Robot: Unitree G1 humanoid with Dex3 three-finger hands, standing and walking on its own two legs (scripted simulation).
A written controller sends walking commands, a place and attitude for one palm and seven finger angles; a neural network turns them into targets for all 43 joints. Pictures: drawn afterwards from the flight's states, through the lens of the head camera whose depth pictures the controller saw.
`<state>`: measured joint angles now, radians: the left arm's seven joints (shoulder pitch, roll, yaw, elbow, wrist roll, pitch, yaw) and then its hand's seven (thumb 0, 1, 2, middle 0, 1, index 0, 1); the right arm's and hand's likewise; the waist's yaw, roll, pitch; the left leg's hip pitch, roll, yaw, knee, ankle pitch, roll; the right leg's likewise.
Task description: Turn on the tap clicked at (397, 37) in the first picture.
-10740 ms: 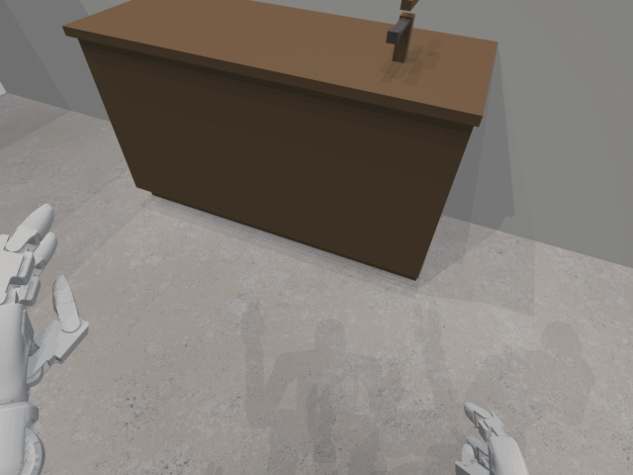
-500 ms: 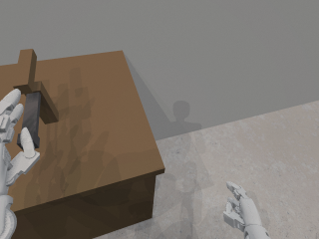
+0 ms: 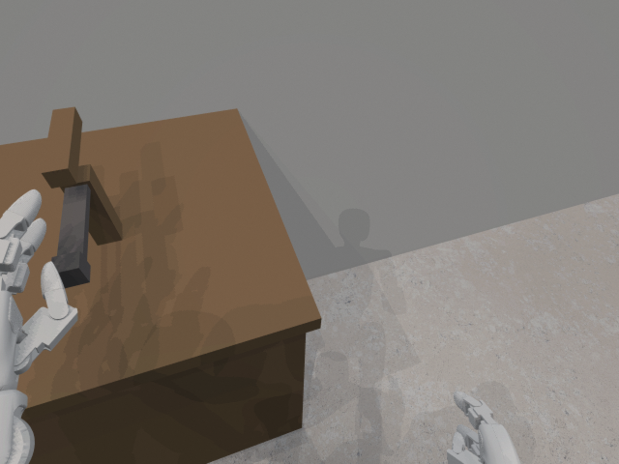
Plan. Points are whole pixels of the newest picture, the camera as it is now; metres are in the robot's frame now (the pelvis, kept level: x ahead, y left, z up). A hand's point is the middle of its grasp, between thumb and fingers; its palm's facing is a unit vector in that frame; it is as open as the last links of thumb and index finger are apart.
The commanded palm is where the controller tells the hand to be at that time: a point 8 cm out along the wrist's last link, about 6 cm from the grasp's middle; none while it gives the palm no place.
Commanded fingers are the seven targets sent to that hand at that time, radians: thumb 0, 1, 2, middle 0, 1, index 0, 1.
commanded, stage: look again from close up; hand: left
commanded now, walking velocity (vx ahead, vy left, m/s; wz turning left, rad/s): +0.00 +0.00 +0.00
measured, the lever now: (71, 269) +0.28 +0.29 +0.13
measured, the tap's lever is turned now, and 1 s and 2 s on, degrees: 0 0 0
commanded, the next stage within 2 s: shuffle to correct the standing spot in 0.26 s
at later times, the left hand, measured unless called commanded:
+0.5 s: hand (81, 303) +0.22 +0.24 +0.16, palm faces +0.41 -0.85 -0.34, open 7.4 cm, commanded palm +0.17 +0.27 +0.17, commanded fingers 0.00 0.90 0.90 -0.20 -0.30 -0.20 -0.30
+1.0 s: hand (93, 382) +0.15 +0.19 +0.17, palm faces +0.34 -0.84 -0.42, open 7.4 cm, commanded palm +0.11 +0.24 +0.17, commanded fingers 0.00 0.90 0.90 -0.20 -0.30 -0.20 -0.30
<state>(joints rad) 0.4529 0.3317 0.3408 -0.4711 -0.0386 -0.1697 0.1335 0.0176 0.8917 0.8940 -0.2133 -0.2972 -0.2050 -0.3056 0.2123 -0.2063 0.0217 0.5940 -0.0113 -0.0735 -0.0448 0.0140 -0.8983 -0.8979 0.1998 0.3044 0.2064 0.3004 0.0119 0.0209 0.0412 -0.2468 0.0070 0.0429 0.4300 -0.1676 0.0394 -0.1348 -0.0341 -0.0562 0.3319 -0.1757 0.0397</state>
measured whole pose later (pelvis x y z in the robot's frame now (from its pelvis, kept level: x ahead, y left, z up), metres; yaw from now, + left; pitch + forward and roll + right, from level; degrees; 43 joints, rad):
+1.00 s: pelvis -0.06 -0.04 +0.00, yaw -2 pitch +0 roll -3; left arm 0.53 0.37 0.37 -0.58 -0.07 -0.20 0.12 0.02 0.89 0.89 -0.22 -0.30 -0.21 -0.31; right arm 0.19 -0.20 0.00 0.55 0.00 -0.02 -0.04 0.01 -0.90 -0.90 0.20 0.30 0.21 0.30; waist 0.02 0.04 0.07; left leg -0.38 0.08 0.01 0.48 -0.15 -0.01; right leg -0.25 0.05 -0.07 0.33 -0.08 -0.02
